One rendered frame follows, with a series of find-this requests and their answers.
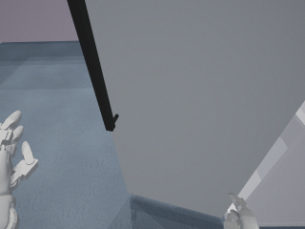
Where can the handle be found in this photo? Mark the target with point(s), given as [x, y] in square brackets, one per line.
[83, 27]

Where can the left robot forearm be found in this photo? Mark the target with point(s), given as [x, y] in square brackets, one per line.
[8, 216]

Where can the robot left hand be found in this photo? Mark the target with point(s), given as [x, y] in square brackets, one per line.
[9, 137]

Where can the robot right hand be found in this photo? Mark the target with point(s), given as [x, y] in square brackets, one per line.
[245, 218]

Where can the fridge door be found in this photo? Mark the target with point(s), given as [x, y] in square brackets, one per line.
[202, 89]

